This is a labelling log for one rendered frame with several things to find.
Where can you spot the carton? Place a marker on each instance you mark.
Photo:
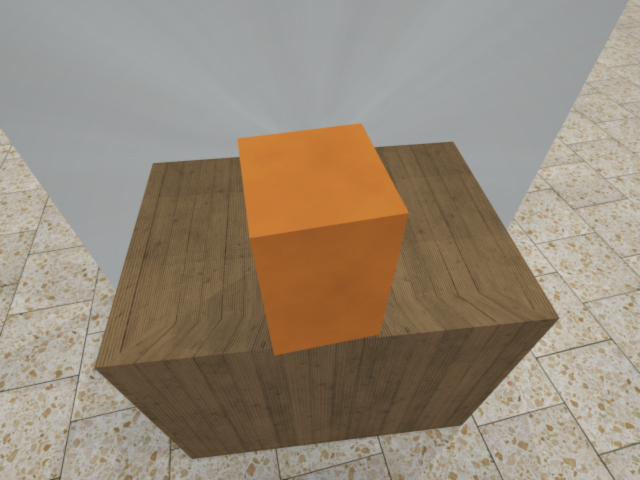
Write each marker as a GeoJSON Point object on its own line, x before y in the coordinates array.
{"type": "Point", "coordinates": [326, 225]}

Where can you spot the pedestal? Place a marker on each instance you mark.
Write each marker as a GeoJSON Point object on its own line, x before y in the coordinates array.
{"type": "Point", "coordinates": [187, 340]}

